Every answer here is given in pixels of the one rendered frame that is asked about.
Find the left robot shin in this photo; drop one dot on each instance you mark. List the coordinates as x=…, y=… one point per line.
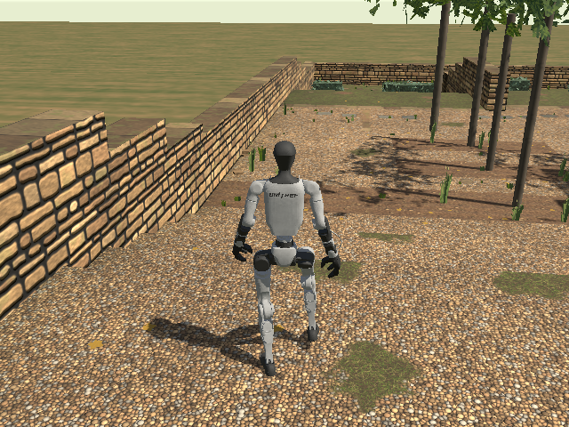
x=266, y=334

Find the left robot upper arm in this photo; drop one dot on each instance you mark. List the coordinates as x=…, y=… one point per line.
x=251, y=202

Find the right robot forearm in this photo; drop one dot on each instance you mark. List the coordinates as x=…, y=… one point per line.
x=327, y=240

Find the left robot hand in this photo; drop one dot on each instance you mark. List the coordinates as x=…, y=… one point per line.
x=244, y=249

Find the left robot forearm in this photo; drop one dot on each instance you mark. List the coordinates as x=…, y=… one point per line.
x=241, y=233

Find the left robot foot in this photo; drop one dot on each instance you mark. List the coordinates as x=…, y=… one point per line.
x=270, y=369

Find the right robot upper arm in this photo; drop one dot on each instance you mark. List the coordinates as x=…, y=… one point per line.
x=316, y=203

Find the right robot hand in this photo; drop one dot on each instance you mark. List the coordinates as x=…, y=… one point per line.
x=336, y=264

